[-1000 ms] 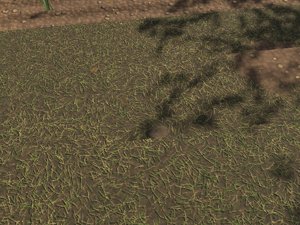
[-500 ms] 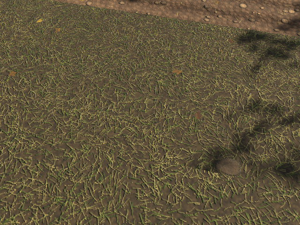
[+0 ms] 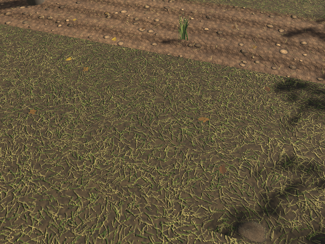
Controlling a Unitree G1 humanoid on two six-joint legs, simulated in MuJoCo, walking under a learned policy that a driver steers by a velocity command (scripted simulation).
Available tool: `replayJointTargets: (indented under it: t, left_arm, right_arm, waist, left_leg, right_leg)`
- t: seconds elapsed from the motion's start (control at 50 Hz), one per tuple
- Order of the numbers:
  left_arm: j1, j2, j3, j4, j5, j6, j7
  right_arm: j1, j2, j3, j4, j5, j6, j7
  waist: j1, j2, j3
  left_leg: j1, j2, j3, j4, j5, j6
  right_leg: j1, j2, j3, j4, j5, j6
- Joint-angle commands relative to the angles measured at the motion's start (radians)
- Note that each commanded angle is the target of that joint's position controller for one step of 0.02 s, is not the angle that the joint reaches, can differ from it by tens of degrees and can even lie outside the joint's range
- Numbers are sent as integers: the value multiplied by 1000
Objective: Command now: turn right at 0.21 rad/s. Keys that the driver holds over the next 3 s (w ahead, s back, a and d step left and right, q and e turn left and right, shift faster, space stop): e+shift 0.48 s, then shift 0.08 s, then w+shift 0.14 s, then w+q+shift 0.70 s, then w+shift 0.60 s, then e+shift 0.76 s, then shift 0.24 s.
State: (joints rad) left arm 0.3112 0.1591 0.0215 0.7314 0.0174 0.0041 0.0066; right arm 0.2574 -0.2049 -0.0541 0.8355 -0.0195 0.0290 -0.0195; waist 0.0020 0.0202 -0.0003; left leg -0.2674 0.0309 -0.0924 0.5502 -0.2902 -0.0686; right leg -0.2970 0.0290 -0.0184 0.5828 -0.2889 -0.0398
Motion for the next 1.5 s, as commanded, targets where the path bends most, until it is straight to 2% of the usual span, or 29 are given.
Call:
replayJointTargets:
  t: [0.02, 0.14, 0.22, 0.24, 0.28, 0.3, 0.34, 0.42, 0.56, 0.62, 0.68, 0.74, 0.76, 0.78, 0.8, 0.88, 0.94, 1.06, 1.14, 1.18, 1.2, 1.22, 1.24, 1.26, 1.28, 1.34, 1.38, 1.44, 1.5]
  left_arm:
    - [-82, 224, 64, -117, -26, -13, 14]
    - [-12, 263, 101, -160, -35, 31, 41]
    - [-177, 280, 111, -202, -58, 63, 52]
    - [-208, 256, 104, -215, -63, 69, 52]
    - [-159, 146, 75, -262, -49, 64, 38]
    - [-117, 245, 105, -237, -28, 47, 31]
    - [-77, 275, 123, -188, -31, 52, 28]
    - [-119, 224, 96, -205, -46, 71, 16]
    - [-243, 172, 57, -269, -31, 55, -7]
    - [-271, 175, 53, -270, -59, 49, -19]
    - [-247, 180, 54, -241, -65, 19, -34]
    - [84, 223, 91, -98, -60, -12, -23]
    - [227, 359, 119, -85, -31, -27, -10]
    - [272, 354, 124, -96, -29, -51, -11]
    - [257, 296, 105, -71, -24, -68, -13]
    - [15, 120, 49, -79, -6, -92, -23]
    - [26, 167, 68, -39, 5, -120, -15]
    - [160, 202, 68, 70, -3, -122, 37]
    - [90, 340, 100, 49, -8, -90, 73]
    - [-86, 385, 111, -9, -25, -94, 61]
    - [-130, 198, 62, -15, -20, -122, 32]
    - [17, 78, 25, -80, -16, -164, 19]
    - [-42, 138, 27, -161, -58, -198, 3]
    - [-128, 225, 45, -182, -67, -208, 2]
    - [-104, 226, 54, -167, -54, -198, 5]
    - [-57, 255, 63, -142, -25, -137, 13]
    - [-152, 200, 42, -176, 23, -132, 1]
    - [-248, 176, 43, -188, 25, -151, -41]
    - [-333, 136, 32, -209, 8, -155, -74]
  right_arm:
    - [-62, -114, -35, -71, 0, -30, -19]
    - [-129, -91, -41, -136, 26, -44, -26]
    - [-27, -115, -48, -105, 35, -58, -3]
    - [51, -143, -61, -78, 30, -58, -2]
    - [97, -277, -95, -77, -19, -45, -6]
    - [14, -218, -75, -127, -27, -49, -4]
    - [-124, -168, -57, -169, -12, -42, -14]
    - [-124, -167, -48, -180, -10, -28, -39]
    - [-48, -248, -64, -175, -2, -5, -34]
    - [-12, -273, -73, -169, 38, -25, -7]
    - [5, -265, -70, -138, 50, -44, 12]
    - [-2, -172, -30, -106, 39, -59, 29]
    - [-82, -91, -1, -181, 30, -90, 42]
    - [-170, -148, -18, -213, 77, -131, 34]
    - [-192, -183, -31, -232, 103, -144, 31]
    - [5, -171, -41, -140, 61, -108, 49]
    - [-10, -130, -25, -145, 62, -77, 53]
    - [-251, -77, -1, -248, 63, -93, 87]
    - [-43, -155, -46, -233, 88, -82, 100]
    - [403, -320, -122, -137, 85, -48, 72]
    - [436, -294, -106, -77, 82, -46, 55]
    - [271, -285, -70, -140, 39, -76, 70]
    - [225, -202, -56, -192, 17, -97, 69]
    - [212, -184, -58, -201, 23, -114, 69]
    - [106, -191, -58, -221, 35, -121, 71]
    - [-38, -144, -39, -278, 51, -137, 49]
    - [-23, -186, -49, -263, 62, -115, 17]
    - [125, -136, -33, -167, 74, -97, -36]
    - [184, -146, -22, -115, 62, -84, -36]
  waist:
    - [-15, -76, -1]
    - [44, -197, -82]
    - [-51, -159, -98]
    - [-85, -124, -120]
    - [-41, 331, -118]
    - [-20, 185, -73]
    - [35, 80, -42]
    - [11, 96, -19]
    - [-41, 101, -39]
    - [-68, 137, -35]
    - [-47, 107, 24]
    - [121, -34, -45]
    - [179, -336, -113]
    - [223, -180, -105]
    - [197, -130, -8]
    - [-5, -178, 57]
    - [-14, -71, 93]
    - [50, -51, 188]
    - [-118, -218, 13]
    - [-369, -179, -141]
    - [-322, 105, -27]
    - [-93, 313, -54]
    - [-87, 236, -157]
    - [-76, 12, -87]
    - [8, -145, -4]
    - [83, -98, 63]
    - [53, -93, 58]
    - [-42, 16, 27]
    - [-106, 53, 9]
  left_leg:
    - [22, -1, 27, -4, 89, 6]
    - [-302, -77, -5, 181, -242, 6]
    - [-43, -82, 12, -52, 5, 26]
    - [140, -51, 23, -140, 138, 27]
    - [315, 368, -511, -258, 201, 261]
    - [268, 411, -455, -243, 277, 312]
    - [196, 280, -209, -205, 305, 242]
    - [107, 213, 21, -213, 363, 248]
    - [103, 289, 91, -195, 345, 294]
    - [86, 328, 17, -311, -233, 280]
    - [79, 347, 3, -326, -333, 265]
    - [-256, 224, 172, 60, -145, 190]
    - [-654, 66, 260, 577, -250, 92]
    - [-856, -34, -11, 757, -247, 99]
    - [-970, -23, -104, 817, -147, 116]
    - [-722, 66, -85, 749, 197, 100]
    - [-641, 47, -57, 674, 339, 81]
    - [-581, -19, 136, 261, 447, 158]
    - [-123, -145, 299, 340, 182, 222]
    - [406, -124, 169, 267, 78, 314]
    - [503, -40, -6, 135, 119, 364]
    - [563, 33, -378, 112, 119, 477]
    - [547, 174, -727, -148, -141, 593]
    - [419, 168, -745, -266, -169, 537]
    - [233, 153, -690, -278, -210, 498]
    - [-78, 45, -504, -223, -13, 471]
    - [-230, -30, -353, -190, 214, 430]
    - [-195, -112, -245, -38, -7, 337]
    - [-213, -102, -229, 21, -140, 291]
  right_leg:
    - [-22, -140, 247, -189, 122, -57]
    - [254, -259, 551, -173, 425, -239]
    - [54, -167, 484, -142, 384, -139]
    - [-77, -118, 435, -86, 256, -79]
    - [-474, 125, 230, 361, -368, 43]
    - [-514, 43, 254, 552, -348, 73]
    - [-513, 7, 200, 666, -184, 107]
    - [-489, -53, 71, 715, 5, 157]
    - [-357, -83, 8, 414, -16, 137]
    - [-304, -76, -13, 299, -121, 77]
    - [-200, -66, -39, 111, -185, -4]
    - [415, -41, -13, -72, -80, -72]
    - [681, -339, 498, -194, -252, -193]
    - [657, -470, 748, -327, -356, -291]
    - [643, -459, 632, -328, -333, -266]
    - [285, -272, 149, -333, 30, -83]
    - [173, -242, -23, -390, 254, -34]
    - [267, -227, -208, -431, 591, 86]
    - [274, -263, -255, -94, 1494, 80]
    - [21, -249, -197, 517, 1408, 56]
    - [-272, -29, -161, 990, -8, 41]
    - [-561, 23, 75, 1206, -382, 31]
    - [-671, 48, 208, 1137, -277, 19]
    - [-595, 9, 220, 964, -163, -14]
    - [-516, -33, 213, 846, -86, -14]
    - [-374, -92, 227, 618, -47, 60]
    - [-240, -75, 106, 430, 49, 80]
    - [-219, -65, 135, 120, 656, 41]
    - [-70, -25, 89, 0, 774, 27]
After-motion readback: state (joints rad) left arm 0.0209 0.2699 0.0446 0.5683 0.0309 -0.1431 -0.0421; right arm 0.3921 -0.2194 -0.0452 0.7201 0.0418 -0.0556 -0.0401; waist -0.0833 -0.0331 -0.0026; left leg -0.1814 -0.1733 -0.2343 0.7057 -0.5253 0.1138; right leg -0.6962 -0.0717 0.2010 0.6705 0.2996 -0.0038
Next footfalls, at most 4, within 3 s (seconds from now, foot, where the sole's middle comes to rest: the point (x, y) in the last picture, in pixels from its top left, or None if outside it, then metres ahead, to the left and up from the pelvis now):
0.74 right None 0.02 -0.13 -0.77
1.18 left None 0.44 -0.15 -0.77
1.66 right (257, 190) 0.85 -0.42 -0.92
2.10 left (203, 129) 1.26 -0.18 -0.92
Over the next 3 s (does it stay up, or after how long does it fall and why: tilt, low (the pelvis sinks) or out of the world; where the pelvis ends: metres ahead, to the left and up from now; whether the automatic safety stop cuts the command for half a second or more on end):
stays up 1.39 -0.36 -0.30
